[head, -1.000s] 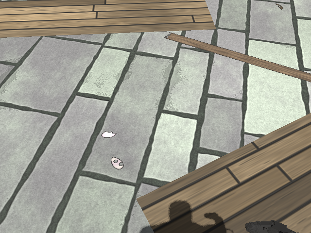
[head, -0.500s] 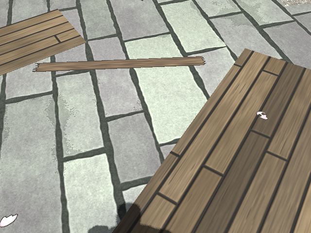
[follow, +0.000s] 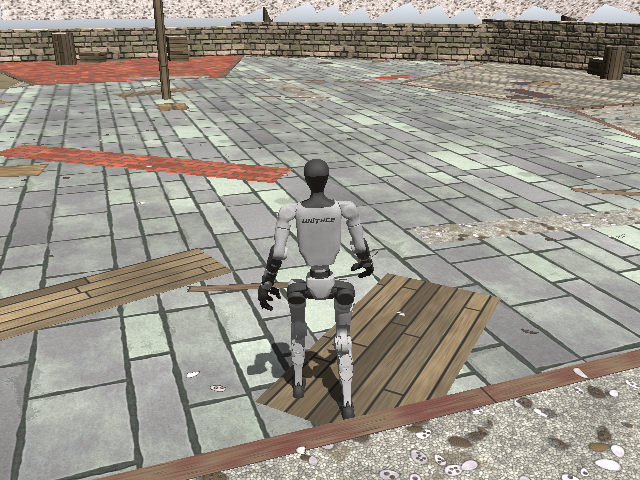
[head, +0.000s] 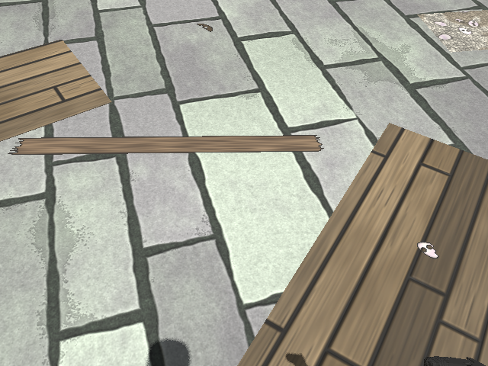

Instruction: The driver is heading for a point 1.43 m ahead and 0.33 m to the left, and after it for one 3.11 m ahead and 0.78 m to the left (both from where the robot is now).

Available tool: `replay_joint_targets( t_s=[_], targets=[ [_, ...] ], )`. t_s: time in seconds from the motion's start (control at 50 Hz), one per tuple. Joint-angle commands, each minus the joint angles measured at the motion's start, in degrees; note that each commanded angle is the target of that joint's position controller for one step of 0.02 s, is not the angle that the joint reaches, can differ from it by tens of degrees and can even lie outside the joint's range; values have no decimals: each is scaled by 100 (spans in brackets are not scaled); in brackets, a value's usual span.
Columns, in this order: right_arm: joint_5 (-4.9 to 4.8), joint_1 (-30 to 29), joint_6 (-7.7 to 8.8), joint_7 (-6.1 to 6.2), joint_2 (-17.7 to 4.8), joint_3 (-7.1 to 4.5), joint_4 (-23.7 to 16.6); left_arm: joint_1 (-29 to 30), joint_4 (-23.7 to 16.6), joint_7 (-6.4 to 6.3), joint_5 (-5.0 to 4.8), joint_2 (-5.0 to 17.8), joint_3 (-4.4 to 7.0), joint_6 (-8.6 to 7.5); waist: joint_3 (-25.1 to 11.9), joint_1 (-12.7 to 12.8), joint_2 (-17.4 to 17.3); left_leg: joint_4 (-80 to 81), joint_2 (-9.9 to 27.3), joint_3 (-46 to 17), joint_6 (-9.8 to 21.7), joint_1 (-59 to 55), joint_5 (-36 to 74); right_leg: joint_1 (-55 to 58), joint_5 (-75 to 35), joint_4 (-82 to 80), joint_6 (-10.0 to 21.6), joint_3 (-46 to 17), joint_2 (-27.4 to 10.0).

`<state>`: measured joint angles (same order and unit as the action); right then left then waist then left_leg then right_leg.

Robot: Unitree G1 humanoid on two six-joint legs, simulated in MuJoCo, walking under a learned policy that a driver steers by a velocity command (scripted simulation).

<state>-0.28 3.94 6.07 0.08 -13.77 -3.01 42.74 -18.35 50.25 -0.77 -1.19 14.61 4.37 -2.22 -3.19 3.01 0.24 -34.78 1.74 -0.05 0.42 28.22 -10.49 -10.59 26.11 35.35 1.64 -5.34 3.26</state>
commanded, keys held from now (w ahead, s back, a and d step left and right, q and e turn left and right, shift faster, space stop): w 0.34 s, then w+q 0.66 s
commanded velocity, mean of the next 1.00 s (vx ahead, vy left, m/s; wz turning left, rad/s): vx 0.50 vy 0.00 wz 0.22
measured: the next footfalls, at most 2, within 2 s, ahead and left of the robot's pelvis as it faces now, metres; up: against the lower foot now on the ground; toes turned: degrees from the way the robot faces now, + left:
right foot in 0.52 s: +0.43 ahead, -0.13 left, +0.00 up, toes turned +3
left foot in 1.04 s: +0.66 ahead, +0.19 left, +0.00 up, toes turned +23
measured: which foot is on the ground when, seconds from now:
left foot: down 0.00-0.54, up 0.56-1.00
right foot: up 0.00-0.50, down 0.52-1.00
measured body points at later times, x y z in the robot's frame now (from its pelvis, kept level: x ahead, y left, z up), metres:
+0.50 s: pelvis +0.25 -0.01 +0.01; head +0.29 +0.00 +0.46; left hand +0.50 +0.21 -0.07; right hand +0.20 -0.27 -0.12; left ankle +0.09 +0.11 -0.72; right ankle +0.39 -0.12 -0.71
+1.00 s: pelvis +0.52 +0.03 +0.00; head +0.54 +0.05 +0.45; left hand +0.43 +0.30 -0.14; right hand +0.79 -0.13 -0.09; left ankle +0.63 +0.18 -0.70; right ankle +0.39 -0.13 -0.72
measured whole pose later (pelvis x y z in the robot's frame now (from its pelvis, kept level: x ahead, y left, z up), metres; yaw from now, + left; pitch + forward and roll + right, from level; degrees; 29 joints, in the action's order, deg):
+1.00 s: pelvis +0.52 +0.03 +0.00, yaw +18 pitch +2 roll -3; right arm -1.2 2.6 1.4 -2.9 -14.0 -3.9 42.9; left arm -17.8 56.1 -1.0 -0.9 15.1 5.0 -3.6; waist 1.4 4.1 -1.4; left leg -36.8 4.0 2.7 5.0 34.5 -5.6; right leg 5.9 22.8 16.1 -2.9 15.7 -1.7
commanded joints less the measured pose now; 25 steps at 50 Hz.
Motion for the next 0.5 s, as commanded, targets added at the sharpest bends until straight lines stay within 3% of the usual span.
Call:
replay_joint_targets(
  t_s=[0.02,0.04,0.06,0.08,0.12,0.16,0.24,0.3,0.42,0.46,0.48,0.5],
  targets=[
    [50,2464,60,-89,-1503,-516,371,-369,-442,21,-49,105,-28,-216,-1143,-833,-2371,1636,2049,-4191,1573,-4249,-1333,-3433,662,3256,129,82,241],
    [-12,2270,73,-93,-1051,-385,273,29,-414,24,-92,618,107,-265,-642,-927,-1450,1912,2045,-4454,1460,-4122,-2438,-4203,543,3851,196,-314,-64],
    [18,1828,39,-63,-900,-323,177,629,-550,25,-77,710,134,-260,-85,-894,-855,1922,1876,-3665,1254,-3467,-2248,-4363,-70,3828,270,-174,-340],
    [73,1401,4,-61,-818,-285,91,819,-577,18,8,594,117,-234,153,-707,-514,1983,1625,-2980,1180,-2799,-1589,-4092,-576,3511,267,-23,-584],
    [91,1012,-1,-59,-608,-224,82,687,-509,14,63,458,147,-181,189,-356,-632,2207,1259,-2158,1016,-1986,-522,-3285,-1064,2779,206,2,-868],
    [46,1111,22,-48,-635,-245,169,622,-435,20,74,328,130,-140,64,-293,-629,2377,1116,-1665,1042,-1921,266,-3035,-1409,2429,120,153,-840],
    [-39,1566,0,55,-743,-285,468,1254,-556,18,119,166,78,-156,137,-407,-448,2504,1064,-1056,1036,-2236,1330,-3206,-2394,1154,-40,214,-827],
    [-86,1834,-30,86,-744,-279,674,1773,-660,71,67,65,20,-181,288,-563,-540,2561,944,-700,954,-2271,1259,-2951,-3006,318,-87,348,-717],
    [-121,2296,-139,114,-785,-297,1041,2722,-947,241,-1,103,-39,-326,714,-802,-544,2220,1167,-914,1023,-2713,1316,-2715,-2654,-613,-35,470,-515],
    [-137,2220,-190,137,-908,-337,1085,2546,-929,282,-13,256,5,-407,617,-600,-666,1902,1258,-1061,949,-2795,1717,-2173,-2303,-870,74,470,-424],
    [-146,2073,-209,133,-962,-349,1065,2183,-826,273,-1,390,69,-433,418,-358,-731,1547,1182,-1018,879,-2715,2419,-1498,-2261,-1026,170,574,-299],
    [-151,1931,-213,123,-903,-325,1019,1394,-575,235,39,629,197,-447,-61,22,-680,791,909,-827,732,-2394,3081,-251,-2332,-1052,336,606,-250]
  ],
)
Keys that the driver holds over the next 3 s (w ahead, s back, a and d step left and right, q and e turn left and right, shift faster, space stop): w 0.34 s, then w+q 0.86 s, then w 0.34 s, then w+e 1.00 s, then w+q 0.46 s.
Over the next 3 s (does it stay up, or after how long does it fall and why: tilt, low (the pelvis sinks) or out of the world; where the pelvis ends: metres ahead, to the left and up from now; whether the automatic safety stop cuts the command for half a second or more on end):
stays up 1.57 0.31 0.01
